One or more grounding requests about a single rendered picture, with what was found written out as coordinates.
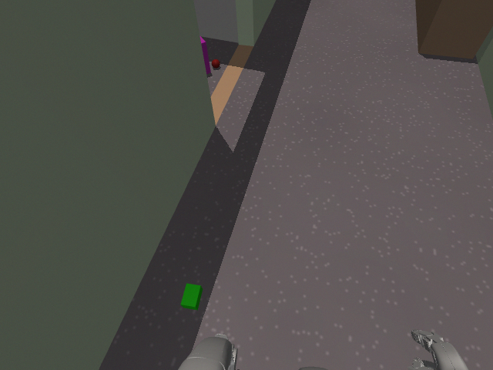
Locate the right robot hand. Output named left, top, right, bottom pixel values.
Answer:
left=407, top=330, right=468, bottom=370

